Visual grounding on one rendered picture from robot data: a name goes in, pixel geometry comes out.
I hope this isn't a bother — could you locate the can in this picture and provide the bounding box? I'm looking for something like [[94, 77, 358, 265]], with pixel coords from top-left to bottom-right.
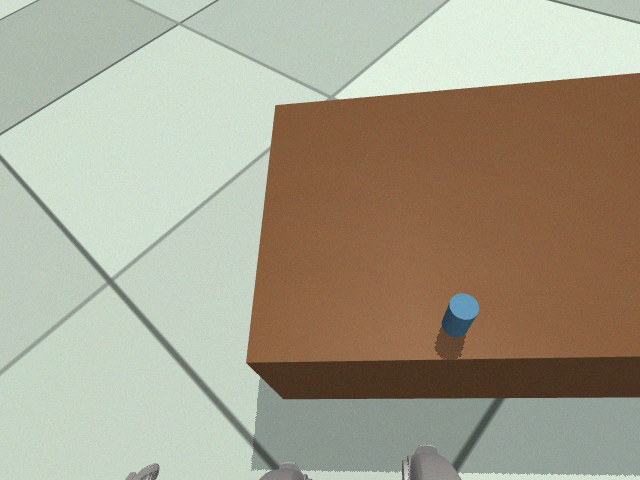
[[442, 293, 479, 337]]

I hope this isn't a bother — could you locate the left robot hand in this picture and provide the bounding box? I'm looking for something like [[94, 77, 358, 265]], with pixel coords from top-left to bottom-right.
[[125, 463, 160, 480]]

